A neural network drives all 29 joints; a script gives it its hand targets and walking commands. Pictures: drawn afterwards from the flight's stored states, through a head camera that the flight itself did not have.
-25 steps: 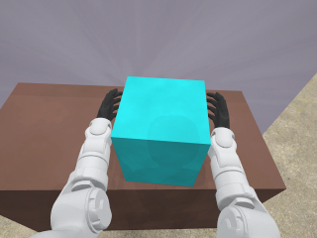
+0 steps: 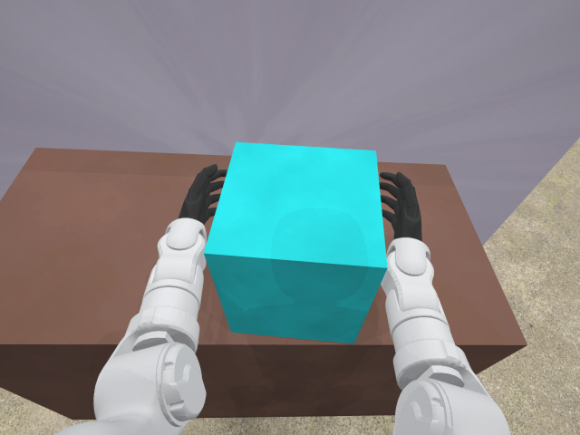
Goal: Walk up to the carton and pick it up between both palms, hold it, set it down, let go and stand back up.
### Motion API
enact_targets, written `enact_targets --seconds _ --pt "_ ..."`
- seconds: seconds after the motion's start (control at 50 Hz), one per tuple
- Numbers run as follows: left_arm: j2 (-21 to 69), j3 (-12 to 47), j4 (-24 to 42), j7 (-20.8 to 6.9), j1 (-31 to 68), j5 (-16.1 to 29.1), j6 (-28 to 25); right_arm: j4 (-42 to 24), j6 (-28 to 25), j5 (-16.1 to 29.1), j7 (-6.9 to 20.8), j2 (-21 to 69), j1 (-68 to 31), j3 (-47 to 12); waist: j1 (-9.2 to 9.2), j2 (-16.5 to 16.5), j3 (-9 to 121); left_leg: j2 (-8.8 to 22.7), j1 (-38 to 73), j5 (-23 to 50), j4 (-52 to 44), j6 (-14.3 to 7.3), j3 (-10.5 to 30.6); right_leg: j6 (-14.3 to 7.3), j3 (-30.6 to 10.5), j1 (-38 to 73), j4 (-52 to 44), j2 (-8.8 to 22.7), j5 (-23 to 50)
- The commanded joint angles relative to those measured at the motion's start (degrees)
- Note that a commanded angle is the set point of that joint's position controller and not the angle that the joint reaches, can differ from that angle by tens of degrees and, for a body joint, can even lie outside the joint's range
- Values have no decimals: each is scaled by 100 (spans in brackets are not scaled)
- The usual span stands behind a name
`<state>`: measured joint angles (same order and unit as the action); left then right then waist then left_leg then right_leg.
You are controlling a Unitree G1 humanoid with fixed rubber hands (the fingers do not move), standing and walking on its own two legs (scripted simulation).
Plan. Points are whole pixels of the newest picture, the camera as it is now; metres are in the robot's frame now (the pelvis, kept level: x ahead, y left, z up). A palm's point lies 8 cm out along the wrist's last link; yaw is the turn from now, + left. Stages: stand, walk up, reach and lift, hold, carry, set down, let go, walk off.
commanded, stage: set down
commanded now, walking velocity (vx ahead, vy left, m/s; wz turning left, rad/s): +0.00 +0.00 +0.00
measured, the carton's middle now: (298, 248) +0.40 -0.01 +0.01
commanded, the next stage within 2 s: none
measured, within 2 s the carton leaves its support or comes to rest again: rests again in 1.30 s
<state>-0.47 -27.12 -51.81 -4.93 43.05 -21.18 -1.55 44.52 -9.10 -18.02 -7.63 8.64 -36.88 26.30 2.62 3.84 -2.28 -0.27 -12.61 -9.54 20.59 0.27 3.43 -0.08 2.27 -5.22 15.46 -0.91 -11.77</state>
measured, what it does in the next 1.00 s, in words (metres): stands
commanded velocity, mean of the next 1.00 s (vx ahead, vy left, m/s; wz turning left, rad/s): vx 0.00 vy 0.00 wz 0.00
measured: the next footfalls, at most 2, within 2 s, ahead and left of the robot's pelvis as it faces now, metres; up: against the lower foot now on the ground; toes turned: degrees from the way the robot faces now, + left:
none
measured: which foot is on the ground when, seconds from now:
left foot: down 0.00-1.00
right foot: down 0.00-1.00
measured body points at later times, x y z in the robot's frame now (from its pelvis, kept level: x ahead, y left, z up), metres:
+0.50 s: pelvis +0.00 +0.00 +0.00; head +0.05 +0.03 +0.45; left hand +0.43 +0.14 +0.06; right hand +0.39 -0.16 +0.08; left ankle +0.01 +0.12 -0.75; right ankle -0.04 -0.11 -0.75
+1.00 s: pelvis +0.00 +0.00 +0.00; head +0.05 +0.03 +0.44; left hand +0.43 +0.14 +0.05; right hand +0.39 -0.17 +0.07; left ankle +0.01 +0.12 -0.75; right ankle -0.04 -0.11 -0.75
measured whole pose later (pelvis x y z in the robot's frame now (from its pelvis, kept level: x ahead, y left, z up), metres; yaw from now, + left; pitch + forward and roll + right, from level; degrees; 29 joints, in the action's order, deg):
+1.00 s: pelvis +0.00 +0.00 +0.00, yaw +0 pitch +2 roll -1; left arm 1.4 -30.9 -51.9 -5.2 43.1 -23.8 -6.9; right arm 44.9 -13.0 -19.7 -7.0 8.7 -35.7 27.9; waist 2.8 4.6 -4.2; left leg -0.3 -12.6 -9.8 20.6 0.1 3.3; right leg -0.1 2.3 -5.7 16.4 -0.9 -12.5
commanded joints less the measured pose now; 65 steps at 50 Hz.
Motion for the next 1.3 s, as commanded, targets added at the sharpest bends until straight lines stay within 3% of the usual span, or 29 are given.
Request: enact_targets --seconds 0.0,0.02,0.04,0.1,0.14,0.2,0.22,0.32,0.46,0.48,0.5,0.56,0.58,0.62,0.66,0.76,0.84,0.86,0.9,0.98,1.02,1.06,1.08,1.14,1.16,1.2,1.22,1.26,1.28 --pt "2900 868 -48 -664 2810 -414 -278 314 -435 -786 818 3147 -2614 -1019 -132 -450 2255 -4 783 1410 -291 56 -1035 379 239 623 251 45 2286" --pt "2730 813 -39 -689 2678 -519 -260 373 -445 -865 790 3088 -2476 -969 -48 -378 2273 -46 698 1327 -336 8 -1076 449 249 707 291 60 2463" --pt "2740 734 49 -646 2797 -517 -328 293 -437 -844 811 3200 -2517 -1008 -172 -342 2481 -38 671 1254 -363 -17 -1077 434 189 755 270 89 2538" --pt "2885 827 56 -672 2629 -543 -293 549 -429 -869 812 3138 -2258 -952 14 -427 2176 25 838 1417 -333 27 -1048 412 279 520 278 39 2302" --pt "2796 724 19 -666 2523 -563 -302 475 -441 -823 808 3186 -2264 -1050 -155 -336 2078 -9 740 1457 -312 -41 -1022 425 190 630 313 91 2543" --pt "2691 569 -11 -715 2451 -607 -298 426 -385 -876 793 3139 -2163 -1058 -155 -164 1942 -21 524 1107 -432 -117 -1065 492 189 861 339 116 2588" --pt "2702 632 -63 -734 2532 -683 -273 513 -367 -848 805 3107 -2241 -956 -115 -363 1798 -33 561 1098 -400 -77 -1070 482 170 694 300 117 2507" --pt "2857 719 27 -676 2502 -529 -292 561 -429 -892 820 2963 -2172 -811 4 -525 1858 55 896 1449 -299 19 -993 362 301 200 189 1 1929" --pt "2725 573 -94 -664 2225 -727 -301 733 -496 -867 816 2926 -2051 -878 -149 -529 1744 41 897 1626 -115 -2 -998 379 265 28 247 22 2126" --pt "2763 510 -86 -685 2273 -754 -325 772 -455 -948 826 2982 -1939 -866 -126 -462 1733 31 743 1460 -212 -29 -1024 390 268 176 247 25 2120" --pt "2779 504 -37 -658 2227 -669 -351 434 -517 -946 843 3020 -2107 -1032 -268 -215 1947 20 762 1458 -176 -88 -1066 411 233 253 289 25 2270" --pt "2748 448 25 -644 2341 -751 -440 494 -542 -1028 859 2964 -2131 -898 -138 -390 1840 16 563 1245 -224 -100 -1066 394 224 192 305 82 2085" --pt "2760 457 -161 -682 2190 -688 -395 644 -479 -1014 837 2965 -2053 -891 -118 -225 1511 41 510 1157 -245 -125 -1010 415 235 160 317 63 2113" --pt "2670 518 -56 -713 2355 -694 -408 720 -430 -1002 824 2983 -1968 -867 -38 -303 1544 31 540 1136 -237 -137 -1012 402 215 13 262 24 2020" --pt "2619 378 -132 -704 2192 -759 -425 773 -407 -931 841 3076 -1898 -994 -244 -235 1536 27 467 1096 -256 -179 -1030 416 156 127 304 63 2024" --pt "2694 542 -71 -650 2158 -611 -493 716 -499 -1021 816 2914 -1954 -823 -29 -313 1734 80 567 1201 -183 -164 -993 380 242 -158 307 4 1852" --pt "1976 234 -203 -556 1962 -760 -473 728 -481 -862 781 2356 -1704 -927 -282 -370 1642 34 500 1261 -115 -181 -1045 390 155 -112 331 52 2029" --pt "2049 235 -163 -520 1975 -801 -479 850 -438 -974 738 2333 -1656 -672 -116 -382 1409 64 365 1105 -151 -198 -970 382 155 -164 372 47 1972" --pt "1775 91 -117 -428 1938 -876 -497 889 -474 -898 732 2073 -1677 -697 -325 -484 1457 29 429 1162 -120 -209 -984 379 153 -218 338 63 1711" --pt "-56 277 -11 168 1869 -237 -578 1098 -566 -177 231 -49 -1563 -501 -99 -596 1641 79 491 1246 35 -53 -900 289 173 -501 336 -49 1566" --pt "-776 385 -211 464 2056 107 -676 1177 -641 371 61 -557 -1724 -830 -226 -632 2025 52 355 1308 313 -39 -970 294 91 -663 453 -66 1684" --pt "-758 621 -346 637 2302 412 -891 1376 -750 680 -30 -410 -1929 -1067 -208 -632 2316 94 82 1449 429 5 -909 305 12 -684 622 4 2078" --pt "-762 769 -406 668 2323 598 -964 1358 -880 803 -100 -414 -2038 -1197 -158 -588 2434 41 -46 1513 516 9 -870 314 -43 -574 685 2 2360" --pt "-1254 668 -898 737 2629 840 -1284 1442 -985 1055 -152 -519 -2400 -1426 -330 -398 3158 -25 -933 1355 634 -65 -919 429 -285 -127 1108 165 3121" --pt "-1194 750 -1003 736 2586 864 -1307 1742 -1008 1076 -203 -543 -2275 -1423 -153 -471 3071 -27 -1031 1461 623 -27 -878 420 -267 64 1185 149 3483" --pt "-1443 849 -1143 714 2752 1106 -1581 1757 -1106 1232 -242 -669 -2448 -1589 -207 -392 3672 -28 -1102 1670 733 -21 -823 434 -348 205 1338 180 3981" --pt "-1430 915 -1110 728 2791 1224 -1652 1888 -1147 1304 -288 -771 -2418 -1642 -101 -298 3891 -15 -1067 1788 786 3 -842 462 -361 346 1416 168 4184" --pt "-1545 1012 -1350 720 2900 1317 -1662 1964 -1168 1390 -311 -943 -2543 -1593 -74 -411 3593 -20 -1155 1637 863 50 -795 423 -317 108 1416 126 3882" --pt "-1457 1138 -1478 727 2951 1382 -1675 2198 -1180 1438 -326 -1065 -2584 -1529 83 -498 3438 -1 -1020 1666 808 119 -735 380 -248 -10 1372 92 3734"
